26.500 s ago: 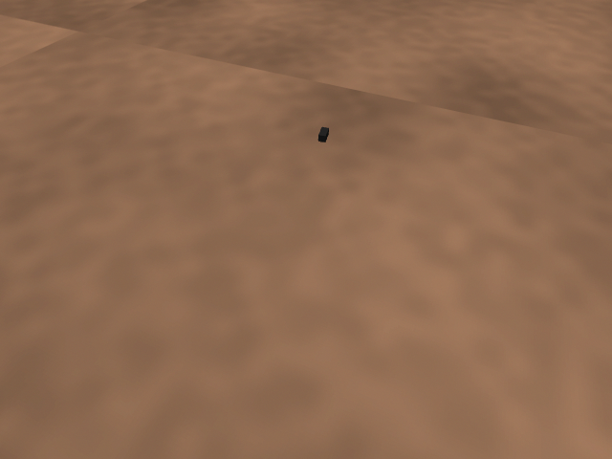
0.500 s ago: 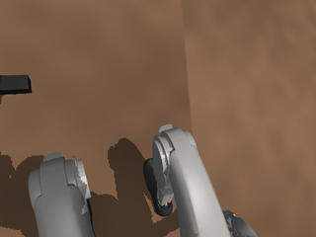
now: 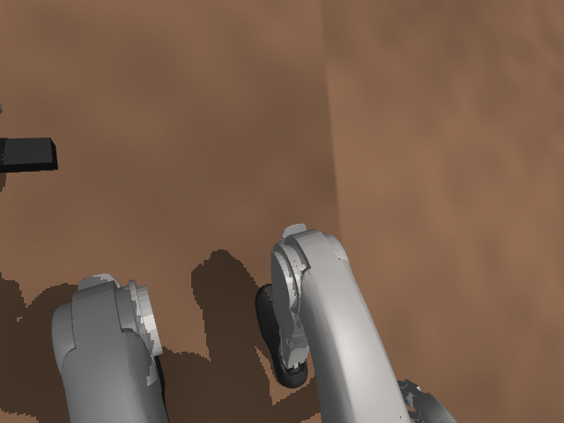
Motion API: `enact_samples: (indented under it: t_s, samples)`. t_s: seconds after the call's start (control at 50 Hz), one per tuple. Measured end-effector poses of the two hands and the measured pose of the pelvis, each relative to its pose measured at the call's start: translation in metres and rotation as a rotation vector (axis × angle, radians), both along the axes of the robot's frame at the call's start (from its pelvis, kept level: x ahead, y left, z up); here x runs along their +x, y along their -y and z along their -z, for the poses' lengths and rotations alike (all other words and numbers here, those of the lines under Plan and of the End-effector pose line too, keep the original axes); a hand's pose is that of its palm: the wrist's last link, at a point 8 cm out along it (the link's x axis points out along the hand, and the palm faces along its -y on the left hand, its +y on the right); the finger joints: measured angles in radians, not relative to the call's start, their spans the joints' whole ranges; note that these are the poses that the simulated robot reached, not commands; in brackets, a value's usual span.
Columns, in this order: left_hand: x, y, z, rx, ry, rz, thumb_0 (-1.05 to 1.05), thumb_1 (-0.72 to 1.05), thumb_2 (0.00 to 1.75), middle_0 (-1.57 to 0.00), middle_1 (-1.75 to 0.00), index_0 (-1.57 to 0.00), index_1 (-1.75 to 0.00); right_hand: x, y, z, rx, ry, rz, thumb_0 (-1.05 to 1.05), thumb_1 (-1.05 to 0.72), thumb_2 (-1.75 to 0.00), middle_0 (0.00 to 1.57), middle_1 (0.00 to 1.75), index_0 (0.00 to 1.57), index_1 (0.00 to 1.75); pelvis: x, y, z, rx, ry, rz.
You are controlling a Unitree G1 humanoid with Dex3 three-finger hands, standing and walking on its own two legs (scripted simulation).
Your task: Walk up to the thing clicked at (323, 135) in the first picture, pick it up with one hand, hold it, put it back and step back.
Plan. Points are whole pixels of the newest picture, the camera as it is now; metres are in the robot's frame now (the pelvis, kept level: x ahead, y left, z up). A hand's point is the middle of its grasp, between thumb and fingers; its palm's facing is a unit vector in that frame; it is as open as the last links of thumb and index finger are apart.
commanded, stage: rise first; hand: left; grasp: from above
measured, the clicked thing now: (23, 155) +0.53 +0.29 -0.31
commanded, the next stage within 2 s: approach in 1.40 s
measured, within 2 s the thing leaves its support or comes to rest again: neither
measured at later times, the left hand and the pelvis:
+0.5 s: hand out of the picture +0.48 +0.32 -0.17, palm faces -0.46 -0.03 -0.89, open 12.4 cm; pelvis +0.00 +0.00 +0.00, yaw +0 degrees
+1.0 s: hand out of the picture +0.48 +0.32 -0.18, palm faces -0.46 -0.04 -0.89, open 12.2 cm; pelvis +0.00 +0.00 +0.00, yaw +0 degrees
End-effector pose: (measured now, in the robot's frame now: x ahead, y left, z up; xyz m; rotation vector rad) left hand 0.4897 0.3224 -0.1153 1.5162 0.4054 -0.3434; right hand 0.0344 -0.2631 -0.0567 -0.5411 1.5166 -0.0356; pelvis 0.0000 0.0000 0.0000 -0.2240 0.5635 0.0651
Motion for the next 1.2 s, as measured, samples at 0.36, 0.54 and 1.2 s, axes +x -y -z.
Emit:
enact_samples:
  t_s: [0.36, 0.54, 1.2]
  samples:
    - [-0.0034, -0.0037, -0.0021, 0.000, -0.002, 0.002, 0.00, -0.24, 0.80, -0.36, -0.69, -0.35, -0.70, 0.0041, -0.0004, 0.0011, -0.001, 0.007, -0.018, 0.00, -0.91, -0.90, 0.20, 0.30, 0.21, 0.30, -0.0012, -0.0005, 0.0007, 0.002, -0.002, -0.005]
    - [0.0002, -0.0003, 0.0027, 0.001, 0.001, 0.009, 0.00, -0.23, 0.79, -0.37, -0.67, -0.36, -0.68, 0.0033, 0.0012, 0.0028, -0.005, 0.006, -0.022, 0.00, -0.91, -0.90, 0.20, 0.30, 0.21, 0.30, -0.0011, 0.0000, 0.0034, 0.002, 0.000, -0.003]
    - [-0.0004, 0.0017, 0.0021, -0.002, 0.002, 0.010, 0.00, -0.20, 0.77, -0.41, -0.61, -0.38, -0.63, 0.0089, 0.0043, 0.0010, -0.012, 0.021, -0.035, 0.00, -0.91, -0.90, 0.20, 0.30, 0.21, 0.30, -0.0004, 0.0006, 0.0033, 0.001, 0.002, -0.002]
